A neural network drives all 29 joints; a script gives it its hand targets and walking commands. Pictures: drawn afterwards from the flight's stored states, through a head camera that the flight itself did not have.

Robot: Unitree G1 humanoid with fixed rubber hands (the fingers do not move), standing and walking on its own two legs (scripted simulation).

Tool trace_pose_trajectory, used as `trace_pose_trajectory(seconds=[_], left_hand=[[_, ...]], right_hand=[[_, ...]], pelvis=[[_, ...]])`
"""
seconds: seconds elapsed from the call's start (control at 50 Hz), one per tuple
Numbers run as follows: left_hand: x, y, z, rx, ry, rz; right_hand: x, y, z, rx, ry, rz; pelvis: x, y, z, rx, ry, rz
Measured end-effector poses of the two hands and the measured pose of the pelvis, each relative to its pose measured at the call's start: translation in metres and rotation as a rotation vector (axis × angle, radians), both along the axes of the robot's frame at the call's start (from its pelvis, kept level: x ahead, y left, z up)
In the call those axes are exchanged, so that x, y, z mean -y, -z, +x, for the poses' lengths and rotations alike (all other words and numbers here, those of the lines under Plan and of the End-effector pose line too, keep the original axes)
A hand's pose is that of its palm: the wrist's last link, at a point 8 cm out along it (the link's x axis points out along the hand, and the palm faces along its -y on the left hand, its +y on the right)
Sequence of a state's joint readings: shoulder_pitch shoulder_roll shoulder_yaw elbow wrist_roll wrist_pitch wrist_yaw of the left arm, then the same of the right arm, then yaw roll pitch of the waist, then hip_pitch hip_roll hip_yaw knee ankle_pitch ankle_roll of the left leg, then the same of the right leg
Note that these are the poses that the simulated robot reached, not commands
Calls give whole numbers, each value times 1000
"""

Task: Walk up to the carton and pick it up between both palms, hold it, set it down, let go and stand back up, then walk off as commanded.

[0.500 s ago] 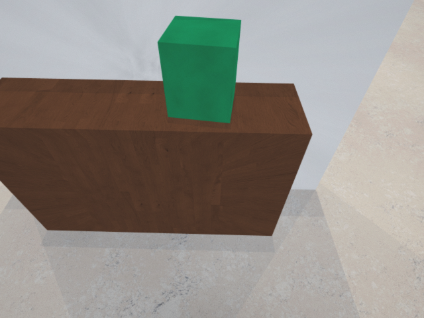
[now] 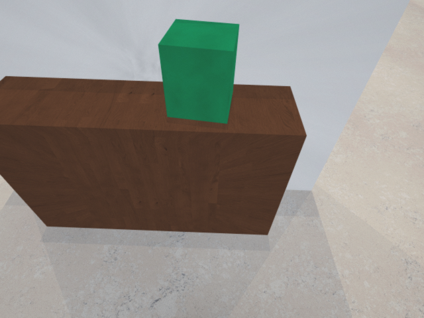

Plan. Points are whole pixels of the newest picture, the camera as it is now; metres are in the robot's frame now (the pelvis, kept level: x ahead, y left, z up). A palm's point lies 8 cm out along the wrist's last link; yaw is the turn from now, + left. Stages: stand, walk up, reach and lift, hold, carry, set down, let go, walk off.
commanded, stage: stand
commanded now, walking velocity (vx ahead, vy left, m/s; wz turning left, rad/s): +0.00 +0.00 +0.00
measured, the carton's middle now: (201, 72) +0.86 +0.03 +0.04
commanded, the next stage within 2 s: none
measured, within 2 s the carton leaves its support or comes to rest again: neither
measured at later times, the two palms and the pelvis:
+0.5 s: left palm out of the picture +0.09 +0.31 -0.12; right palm out of the picture +0.07 -0.30 -0.11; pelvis +0.01 +0.01 +0.00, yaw +0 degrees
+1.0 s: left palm out of the picture +0.10 +0.31 -0.12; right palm out of the picture +0.09 -0.30 -0.11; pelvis +0.02 +0.01 +0.00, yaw -1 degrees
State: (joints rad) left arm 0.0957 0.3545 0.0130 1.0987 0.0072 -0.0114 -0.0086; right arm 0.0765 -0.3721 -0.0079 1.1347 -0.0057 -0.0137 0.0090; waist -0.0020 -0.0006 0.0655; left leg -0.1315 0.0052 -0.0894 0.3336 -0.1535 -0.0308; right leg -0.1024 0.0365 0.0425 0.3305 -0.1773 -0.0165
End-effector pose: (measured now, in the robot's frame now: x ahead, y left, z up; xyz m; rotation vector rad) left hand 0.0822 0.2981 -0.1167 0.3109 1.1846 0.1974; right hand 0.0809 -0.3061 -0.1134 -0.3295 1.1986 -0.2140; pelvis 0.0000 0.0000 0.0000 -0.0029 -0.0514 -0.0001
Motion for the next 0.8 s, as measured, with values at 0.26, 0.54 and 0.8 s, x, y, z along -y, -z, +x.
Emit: trace_pose_trajectory(seconds=[0.26,0.54,0.8], left_hand=[[-6,6,-20,-71,-24,1],[-9,3,13,-8,-1,-4],[-10,2,19,-10,4,-1]], right_hand=[[-2,4,-30,-93,27,0],[-6,-2,-6,-38,17,-17],[-5,-5,9,-17,14,-20]], pelvis=[[-2,0,2,-14,1,0],[-6,-1,9,-17,7,1],[-8,-1,15,-22,10,2]])
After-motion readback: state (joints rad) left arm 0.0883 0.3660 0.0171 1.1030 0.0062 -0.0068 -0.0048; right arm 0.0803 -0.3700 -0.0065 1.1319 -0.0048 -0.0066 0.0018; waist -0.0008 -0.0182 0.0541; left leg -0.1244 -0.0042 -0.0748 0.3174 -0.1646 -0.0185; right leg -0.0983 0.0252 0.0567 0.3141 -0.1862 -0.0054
